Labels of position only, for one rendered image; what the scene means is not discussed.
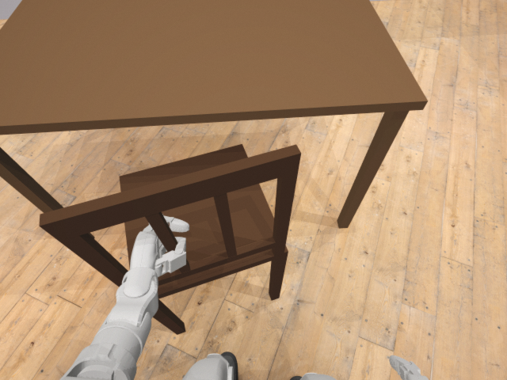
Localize table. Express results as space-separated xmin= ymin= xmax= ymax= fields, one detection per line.
xmin=0 ymin=0 xmax=428 ymax=238

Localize robot left hand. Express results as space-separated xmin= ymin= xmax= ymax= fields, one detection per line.
xmin=130 ymin=215 xmax=189 ymax=277

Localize robot left shin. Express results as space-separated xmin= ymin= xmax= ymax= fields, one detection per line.
xmin=206 ymin=353 xmax=228 ymax=363

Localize robot right hand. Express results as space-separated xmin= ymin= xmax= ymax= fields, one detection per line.
xmin=389 ymin=355 xmax=429 ymax=380

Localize robot left forearm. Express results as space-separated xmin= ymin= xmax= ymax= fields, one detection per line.
xmin=60 ymin=267 xmax=158 ymax=380

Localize chair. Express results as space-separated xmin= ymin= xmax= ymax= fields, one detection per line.
xmin=39 ymin=144 xmax=301 ymax=335

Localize left robot foot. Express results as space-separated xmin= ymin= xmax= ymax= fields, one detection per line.
xmin=221 ymin=351 xmax=238 ymax=380

